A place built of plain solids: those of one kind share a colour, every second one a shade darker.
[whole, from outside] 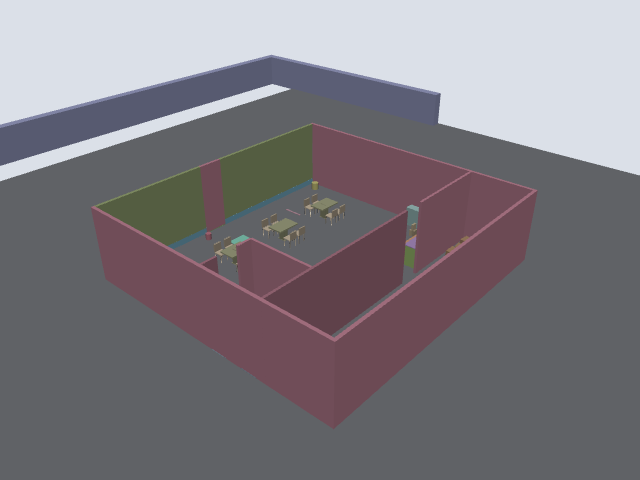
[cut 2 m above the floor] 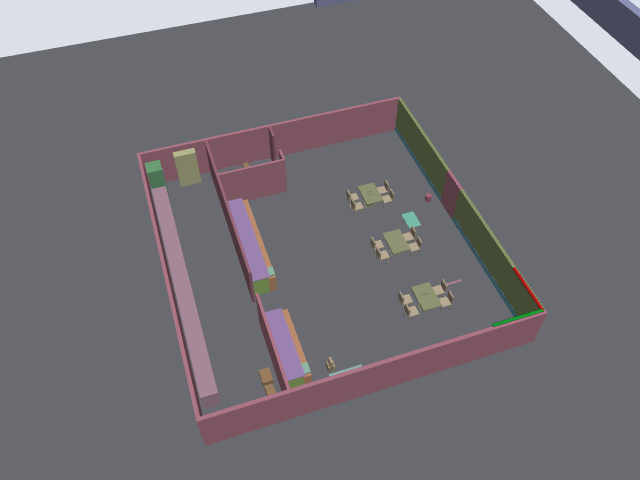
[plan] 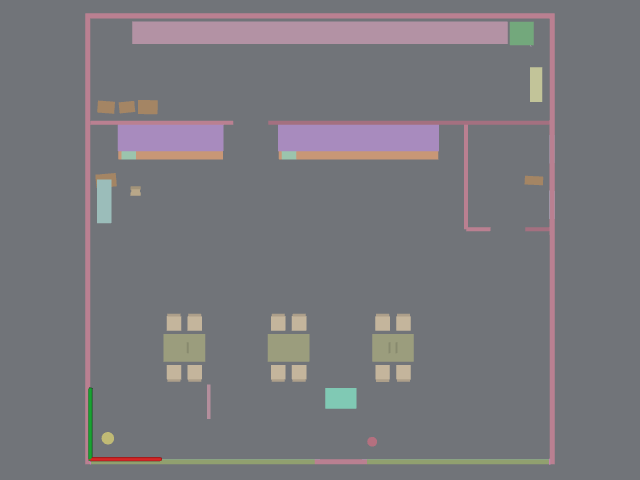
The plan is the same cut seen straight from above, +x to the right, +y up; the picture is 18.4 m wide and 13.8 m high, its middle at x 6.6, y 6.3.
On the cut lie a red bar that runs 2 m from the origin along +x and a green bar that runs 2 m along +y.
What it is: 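A works or school canteen of the 2010s to 2020s; 13.2 x 12.7 m, ceiling 3.5 m, a street door 0.95 x 2.1 m in the glazed front; tables 0.75 m, chairs 0.45 m, bar tops 1.06 m, a counter 1.0 m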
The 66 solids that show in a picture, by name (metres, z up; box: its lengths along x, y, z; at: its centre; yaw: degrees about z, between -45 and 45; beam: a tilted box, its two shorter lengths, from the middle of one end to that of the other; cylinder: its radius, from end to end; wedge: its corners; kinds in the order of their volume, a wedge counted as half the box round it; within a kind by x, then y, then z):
{
 "street_hedge_1": {"box": [0.6, 16.6, 2.25], "at": [-13.0, -8.3, 1.07]},
 "street_hedge_2": {"box": [39.8, 0.6, 2.25], "at": [6.6, -16.3, 1.07]},
 "street_hedge_3": {"box": [0.6, 16.6, 2.25], "at": [26.2, -8.3, 1.07]},
 "wall_1": {"box": [0.15, 12.97, 3.56], "at": [-0.07, 6.33, 1.73]},
 "wall_2": {"box": [4.11, 0.12, 3.56], "at": [2.06, 9.67, 1.73]},
 "wall_3": {"box": [13.5, 0.15, 3.56], "at": [6.6, 12.74, 1.73]},
 "wall_4": {"box": [1.5, 0.15, 3.56], "at": [7.2, -0.07, 1.73]},
 "wall_5": {"box": [8.09, 0.12, 3.56], "at": [9.15, 9.67, 1.73]},
 "wall_6": {"box": [0.12, 3.06, 3.56], "at": [10.8, 8.14, 1.73]},
 "wall_7": {"box": [0.7, 0.12, 3.56], "at": [11.15, 6.61, 1.73]},
 "wall_8": {"box": [0.7, 0.12, 3.56], "at": [12.85, 6.61, 1.73]},
 "wall_9": {"box": [0.15, 6.91, 3.56], "at": [13.28, 3.31, 1.73]},
 "wall_10": {"box": [0.15, 3.3, 3.56], "at": [13.28, 8.11, 1.73]},
 "wall_11": {"box": [0.15, 3.36, 3.56], "at": [13.28, 11.14, 1.73]},
 "back_worktop_1": {"box": [10.8, 0.65, 0.95], "at": [6.6, 12.26, 0.42]},
 "window_wall_1": {"box": [6.6, 0.15, 3.56], "at": [3.3, -0.07, 1.73]},
 "window_wall_2": {"box": [5.4, 0.15, 3.56], "at": [10.5, -0.07, 1.73]},
 "counter_1": {"box": [3.01, 0.7, 1.05], "at": [2.31, 9.26, 0.47]},
 "counter_2": {"box": [4.59, 0.7, 1.05], "at": [7.71, 9.26, 0.47]},
 "tray_rail_1": {"box": [3.01, 0.3, 0.94], "at": [2.31, 8.76, 0.42]},
 "tray_rail_2": {"box": [4.59, 0.3, 0.94], "at": [7.71, 8.76, 0.42]},
 "back_fridge_1": {"box": [0.7, 0.68, 1.9], "at": [12.4, 12.24, 0.9]},
 "shelf_1": {"box": [0.35, 1.0, 1.95], "at": [12.81, 10.77, 0.93]},
 "recycling_station_1": {"box": [0.42, 1.26, 1.0], "at": [0.4, 7.41, 0.45]},
 "box_cardboard_1": {"box": [0.59, 0.39, 0.42], "at": [0.45, 8.01, 0.16], "yaw": 5.1},
 "box_cardboard_2": {"box": [0.49, 0.35, 0.39], "at": [0.45, 10.12, 0.14], "yaw": -4.2},
 "box_cardboard_3": {"box": [0.45, 0.32, 0.3], "at": [1.05, 10.12, 0.1], "yaw": 5.6},
 "box_cardboard_4": {"box": [0.57, 0.41, 0.33], "at": [1.65, 10.12, 0.12], "yaw": -0.7},
 "box_cardboard_5": {"box": [0.53, 0.25, 0.31], "at": [12.75, 8.01, 0.11], "yaw": -2.8},
 "counter_top_1": {"box": [3.05, 0.78, 0.04], "at": [2.31, 9.24, 1.02]},
 "counter_top_2": {"box": [4.63, 0.78, 0.04], "at": [7.71, 9.24, 1.02]},
 "meeting_table_1": {"box": [1.2, 0.8, 0.07], "at": [2.7, 3.2, 0.71]},
 "meeting_table_2": {"box": [0.06, 0.32, 0.8], "at": [2.8, 3.2, 0.35]},
 "meeting_table_3": {"box": [1.2, 0.8, 0.07], "at": [5.7, 3.2, 0.71]},
 "meeting_table_4": {"box": [1.2, 0.8, 0.07], "at": [8.7, 3.2, 0.71]},
 "stallriser_1": {"box": [6.6, 0.05, 0.35], "at": [3.3, -0.02, 0.12]},
 "stallriser_2": {"box": [5.4, 0.05, 0.35], "at": [10.5, -0.02, 0.12]},
 "side_chair_1": {"box": [0.38, 0.08, 0.38], "at": [2.4, 2.26, 0.65]},
 "side_chair_2": {"box": [0.42, 0.42, 0.04], "at": [2.4, 2.5, 0.43]},
 "side_chair_3": {"box": [0.42, 0.42, 0.04], "at": [2.4, 3.9, 0.43]},
 "side_chair_4": {"box": [0.38, 0.08, 0.38], "at": [2.4, 4.14, 0.65]},
 "side_chair_5": {"box": [0.38, 0.08, 0.38], "at": [3.0, 2.26, 0.65]},
 "side_chair_6": {"box": [0.42, 0.42, 0.04], "at": [3.0, 2.5, 0.43]},
 "side_chair_7": {"box": [0.42, 0.42, 0.04], "at": [3.0, 3.9, 0.43]},
 "side_chair_8": {"box": [0.38, 0.08, 0.38], "at": [3.0, 4.14, 0.65]},
 "side_chair_9": {"box": [0.38, 0.08, 0.38], "at": [5.4, 2.26, 0.65]},
 "side_chair_10": {"box": [0.42, 0.42, 0.04], "at": [5.4, 2.5, 0.43]},
 "side_chair_11": {"box": [0.42, 0.42, 0.04], "at": [5.4, 3.9, 0.43]},
 "side_chair_12": {"box": [0.38, 0.08, 0.38], "at": [5.4, 4.14, 0.65]},
 "side_chair_13": {"box": [0.38, 0.08, 0.38], "at": [6.0, 2.26, 0.65]},
 "side_chair_14": {"box": [0.42, 0.42, 0.04], "at": [6.0, 2.5, 0.43]},
 "side_chair_15": {"box": [0.42, 0.42, 0.04], "at": [6.0, 3.9, 0.43]},
 "side_chair_16": {"box": [0.38, 0.08, 0.38], "at": [6.0, 4.14, 0.65]},
 "side_chair_17": {"box": [0.38, 0.08, 0.38], "at": [8.4, 2.26, 0.65]},
 "side_chair_18": {"box": [0.42, 0.42, 0.04], "at": [8.4, 2.5, 0.43]},
 "side_chair_19": {"box": [0.42, 0.42, 0.04], "at": [8.4, 3.9, 0.43]},
 "side_chair_20": {"box": [0.38, 0.08, 0.38], "at": [9.0, 2.26, 0.65]},
 "side_chair_21": {"box": [0.42, 0.42, 0.04], "at": [9.0, 2.5, 0.43]},
 "side_chair_22": {"box": [0.42, 0.42, 0.04], "at": [9.0, 3.9, 0.43]},
 "side_chair_23": {"box": [0.38, 0.08, 0.38], "at": [9.0, 4.14, 0.65]},
 "plant_pot_1": {"cylinder": 0.18, "from": [0.5, 0.6, 0.0], "to": [0.5, 0.6, 0.38]},
 "door_mat_1": {"box": [0.9, 0.6, 0.07], "at": [7.2, 1.75, -0.02]},
 "tray_stack_1": {"box": [0.42, 0.3, 0.1], "at": [1.1, 8.76, 0.94]},
 "tray_stack_2": {"box": [0.42, 0.3, 0.1], "at": [5.71, 8.76, 0.94]},
 "bin_waste_1": {"cylinder": 0.14, "from": [8.1, 0.5, 0.0], "to": [8.1, 0.5, 0.31]},
 "cable_protector_1": {"box": [0.1, 1.0, 0.07], "at": [3.4, 1.65, -0.01]}
}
